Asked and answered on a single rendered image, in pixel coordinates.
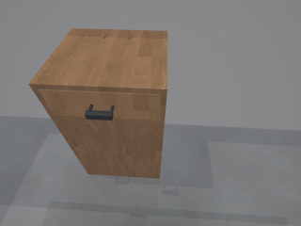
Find cabinet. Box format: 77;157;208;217
28;28;168;179

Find drawer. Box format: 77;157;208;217
39;89;160;120

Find handle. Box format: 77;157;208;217
85;104;115;121

